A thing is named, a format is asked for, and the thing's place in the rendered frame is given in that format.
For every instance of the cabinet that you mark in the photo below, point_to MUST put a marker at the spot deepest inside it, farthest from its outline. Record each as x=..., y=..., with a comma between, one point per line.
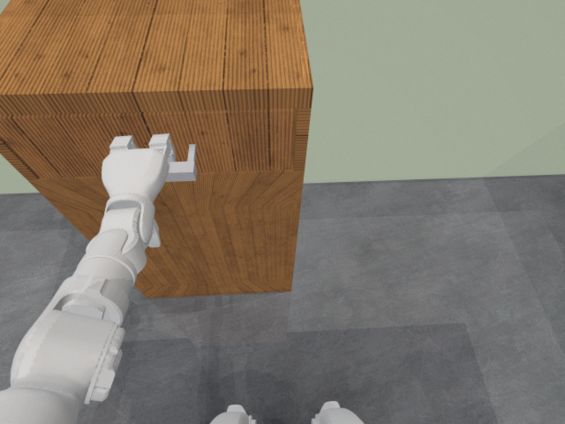
x=231, y=232

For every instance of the robot shin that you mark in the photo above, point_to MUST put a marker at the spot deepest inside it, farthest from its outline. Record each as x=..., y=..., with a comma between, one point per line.
x=330, y=404
x=236, y=408

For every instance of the right robot shin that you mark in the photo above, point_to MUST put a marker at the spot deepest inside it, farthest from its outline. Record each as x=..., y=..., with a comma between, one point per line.
x=330, y=404

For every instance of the left robot shin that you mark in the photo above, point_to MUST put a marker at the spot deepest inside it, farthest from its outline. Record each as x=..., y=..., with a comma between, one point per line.
x=236, y=408

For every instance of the robot left hand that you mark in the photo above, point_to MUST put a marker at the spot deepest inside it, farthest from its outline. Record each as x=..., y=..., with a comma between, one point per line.
x=141, y=171

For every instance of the left robot forearm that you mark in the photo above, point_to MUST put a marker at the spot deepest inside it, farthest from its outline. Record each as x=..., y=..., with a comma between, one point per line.
x=102, y=282

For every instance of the handle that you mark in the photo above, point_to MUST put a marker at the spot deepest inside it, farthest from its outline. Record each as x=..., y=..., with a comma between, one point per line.
x=184, y=171

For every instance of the robot left upper arm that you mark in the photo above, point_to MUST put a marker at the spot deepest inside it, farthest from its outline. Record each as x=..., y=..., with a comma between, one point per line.
x=71, y=360

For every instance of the drawer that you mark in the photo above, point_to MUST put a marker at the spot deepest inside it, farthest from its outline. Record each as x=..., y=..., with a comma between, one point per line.
x=75, y=145

